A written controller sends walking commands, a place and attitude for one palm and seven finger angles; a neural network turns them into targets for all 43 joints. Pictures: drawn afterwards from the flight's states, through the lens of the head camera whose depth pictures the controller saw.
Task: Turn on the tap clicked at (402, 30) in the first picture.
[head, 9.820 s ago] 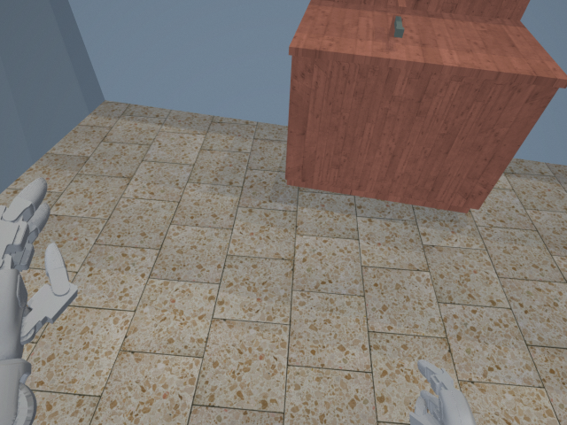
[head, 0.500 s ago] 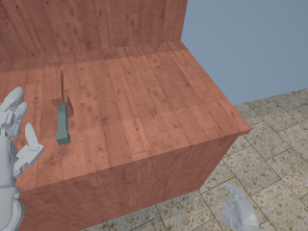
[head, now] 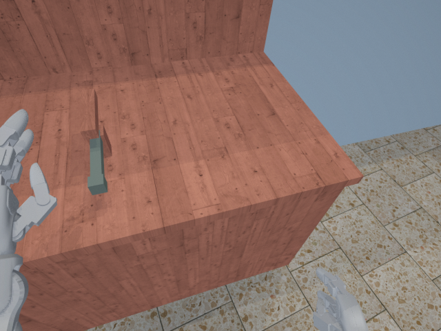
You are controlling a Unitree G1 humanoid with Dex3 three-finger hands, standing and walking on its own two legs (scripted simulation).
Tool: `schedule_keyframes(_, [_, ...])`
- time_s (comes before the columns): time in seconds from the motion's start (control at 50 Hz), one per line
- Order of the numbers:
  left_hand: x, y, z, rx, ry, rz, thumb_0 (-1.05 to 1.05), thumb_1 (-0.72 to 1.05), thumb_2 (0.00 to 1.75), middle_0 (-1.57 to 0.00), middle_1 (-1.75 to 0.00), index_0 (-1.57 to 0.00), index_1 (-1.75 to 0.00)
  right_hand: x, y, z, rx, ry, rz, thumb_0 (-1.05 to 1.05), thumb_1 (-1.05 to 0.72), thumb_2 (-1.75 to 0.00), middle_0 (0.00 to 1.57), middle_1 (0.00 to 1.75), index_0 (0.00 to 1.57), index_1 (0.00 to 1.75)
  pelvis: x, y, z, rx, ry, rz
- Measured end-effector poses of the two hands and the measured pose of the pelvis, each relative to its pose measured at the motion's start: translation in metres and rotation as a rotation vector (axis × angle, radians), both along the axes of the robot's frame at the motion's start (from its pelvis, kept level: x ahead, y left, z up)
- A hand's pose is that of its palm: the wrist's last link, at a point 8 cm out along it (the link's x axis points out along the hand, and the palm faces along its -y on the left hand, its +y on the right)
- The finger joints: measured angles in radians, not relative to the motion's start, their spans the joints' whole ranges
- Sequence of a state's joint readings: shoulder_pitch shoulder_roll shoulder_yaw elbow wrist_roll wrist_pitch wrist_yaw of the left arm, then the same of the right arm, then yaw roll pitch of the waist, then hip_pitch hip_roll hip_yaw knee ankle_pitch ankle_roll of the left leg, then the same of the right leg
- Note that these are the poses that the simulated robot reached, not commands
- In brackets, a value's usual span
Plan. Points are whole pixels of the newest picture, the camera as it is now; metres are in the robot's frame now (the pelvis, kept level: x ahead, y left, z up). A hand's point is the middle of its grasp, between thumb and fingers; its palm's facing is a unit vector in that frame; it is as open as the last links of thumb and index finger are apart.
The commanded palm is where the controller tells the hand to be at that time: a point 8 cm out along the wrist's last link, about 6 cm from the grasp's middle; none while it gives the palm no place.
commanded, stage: look again from close up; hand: left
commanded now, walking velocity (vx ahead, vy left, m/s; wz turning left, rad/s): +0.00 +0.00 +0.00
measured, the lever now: (97, 184) +0.35 +0.27 +0.04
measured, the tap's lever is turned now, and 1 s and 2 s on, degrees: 0 0 0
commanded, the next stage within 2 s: shuffle to correct the standing spot in 0.08 s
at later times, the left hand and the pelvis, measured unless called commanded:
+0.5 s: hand (75, 189) +0.26 +0.24 +0.16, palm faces +0.34 -0.87 -0.37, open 7.4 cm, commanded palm +0.19 +0.27 +0.17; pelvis +0.03 -0.01 +0.00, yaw +0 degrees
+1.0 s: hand (97, 204) +0.24 +0.20 +0.16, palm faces +0.37 -0.86 -0.36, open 7.4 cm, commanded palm +0.19 +0.24 +0.17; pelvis +0.03 -0.04 +0.00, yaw +0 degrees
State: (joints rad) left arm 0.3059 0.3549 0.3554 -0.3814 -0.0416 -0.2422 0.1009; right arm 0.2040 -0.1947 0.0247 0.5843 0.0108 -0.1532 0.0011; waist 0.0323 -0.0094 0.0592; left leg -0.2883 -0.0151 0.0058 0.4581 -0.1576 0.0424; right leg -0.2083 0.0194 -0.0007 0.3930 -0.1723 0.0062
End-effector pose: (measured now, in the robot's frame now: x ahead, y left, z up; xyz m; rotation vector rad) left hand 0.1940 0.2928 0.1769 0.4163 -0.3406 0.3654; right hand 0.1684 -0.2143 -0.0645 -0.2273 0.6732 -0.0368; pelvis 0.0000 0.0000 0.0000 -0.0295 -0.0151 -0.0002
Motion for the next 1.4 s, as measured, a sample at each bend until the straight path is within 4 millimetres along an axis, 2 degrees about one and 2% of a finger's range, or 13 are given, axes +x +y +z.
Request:
schedule_keyframes(0.08, [-0.006, -0.020, -0.013, 0.013, 0.079, -0.115, 0.01, 0.90, 0.90, -0.21, -0.30, -0.20, -0.30, -0.007, -0.005, -0.001, -0.019, 0.012, -0.046, 0.01, -0.90, -0.90, 0.20, 0.30, 0.21, 0.30, 0.008, 0.005, 0.000, 0.001, 0.007, -0.003])
schedule_keyframes(0.26, [0.004, 0.025, -0.002, 0.046, -0.002, 0.043, 0.01, 0.89, 0.90, -0.22, -0.30, -0.21, -0.30, 0.006, -0.003, 0.000, -0.068, 0.054, -0.022, 0.01, -0.90, -0.90, 0.20, 0.30, 0.21, 0.30, 0.021, 0.005, 0.000, 0.004, 0.011, 0.015])
schedule_keyframes(0.36, [0.016, 0.007, 0.001, -0.005, -0.040, 0.007, 0.01, 0.89, 0.90, -0.21, -0.30, -0.20, -0.30, 0.029, 0.005, 0.004, -0.035, 0.007, 0.006, 0.01, -0.90, -0.90, 0.20, 0.30, 0.21, 0.30, 0.027, 0.004, 0.000, 0.009, 0.016, 0.007])
schedule_keyframes(0.5, [0.027, -0.015, -0.004, 0.027, 0.045, -0.063, 0.01, 0.89, 0.90, -0.21, -0.30, -0.20, -0.30, 0.049, 0.007, 0.010, 0.019, -0.044, 0.004, 0.01, -0.90, -0.90, 0.20, 0.30, 0.21, 0.30, 0.029, -0.008, -0.001, 0.005, 0.021, -0.001])
schedule_keyframes(0.68, [0.010, -0.034, 0.005, 0.052, 0.069, -0.028, 0.01, 0.89, 0.90, -0.21, -0.30, -0.21, -0.30, 0.041, -0.027, 0.003, 0.000, -0.008, -0.008, 0.01, -0.90, -0.90, 0.20, 0.30, 0.21, 0.30, 0.025, -0.033, -0.001, 0.000, 0.022, 0.000])
schedule_keyframes(0.8, [0.003, -0.051, -0.002, 0.008, 0.097, -0.010, 0.01, 0.89, 0.90, -0.21, -0.30, -0.21, -0.30, 0.025, -0.057, -0.003, -0.024, 0.013, -0.052, 0.01, -0.90, -0.90, 0.20, 0.30, 0.21, 0.30, 0.021, -0.046, -0.003, -0.001, 0.015, 0.000])
schedule_keyframes(0.96, [0.006, -0.056, -0.009, -0.018, 0.123, 0.000, 0.01, 0.89, 0.90, -0.22, -0.30, -0.21, -0.30, 0.010, -0.074, -0.010, -0.052, 0.045, -0.109, 0.01, -0.91, -0.90, 0.20, 0.30, 0.21, 0.30, 0.025, -0.045, -0.003, -0.007, 0.011, 0.004])
schedule_keyframes(1.04, [0.010, -0.047, -0.005, -0.003, 0.108, 0.002, 0.01, 0.89, 0.90, -0.22, -0.30, -0.21, -0.30, 0.010, -0.068, -0.011, -0.058, 0.062, -0.113, 0.01, -0.91, -0.90, 0.20, 0.30, 0.20, 0.30, 0.029, -0.038, -0.002, 0.004, 0.003, 0.005])
schedule_keyframes(1.1, [0.024, -0.017, 0.022, 0.147, 0.011, 0.022, 0.01, 0.88, 0.90, -0.22, -0.30, -0.21, -0.30, 0.010, -0.055, -0.010, -0.071, 0.080, -0.064, 0.01, -0.91, -0.90, 0.20, 0.30, 0.20, 0.30, 0.025, -0.034, -0.001, 0.002, 0.013, 0.014])
schedule_keyframes(1.16, [0.035, 0.009, 0.032, 0.128, -0.071, 0.072, 0.01, 0.89, 0.90, -0.22, -0.30, -0.21, -0.30, 0.013, -0.041, -0.009, -0.050, 0.072, -0.049, 0.01, -0.91, -0.90, 0.20, 0.30, 0.20, 0.30, 0.024, -0.024, -0.002, 0.004, 0.017, -0.003])
schedule_keyframes(1.2, [0.038, 0.011, 0.024, 0.082, -0.058, 0.056, 0.01, 0.89, 0.90, -0.21, -0.30, -0.20, -0.30, 0.016, -0.031, -0.007, -0.027, 0.048, -0.058, 0.01, -0.91, -0.90, 0.20, 0.30, 0.21, 0.30, 0.025, -0.013, -0.002, 0.007, 0.018, -0.019])
schedule_keyframes(1.3, [0.034, -0.011, -0.014, 0.007, 0.107, -0.091, 0.01, 0.90, 0.90, -0.21, -0.30, -0.20, -0.30, 0.021, -0.004, -0.003, 0.001, 0.008, -0.076, 0.01, -0.91, -0.90, 0.20, 0.30, 0.21, 0.30, 0.030, 0.011, -0.002, 0.009, 0.020, -0.032])
schedule_keyframes(1.4, [0.027, 0.011, -0.024, 0.034, 0.140, -0.087, 0.01, 0.89, 0.90, -0.22, -0.30, -0.21, -0.30, 0.028, 0.021, 0.001, -0.023, 0.026, -0.043, 0.01, -0.90, -0.90, 0.20, 0.30, 0.21, 0.30, 0.033, 0.020, -0.002, 0.007, 0.018, -0.015])
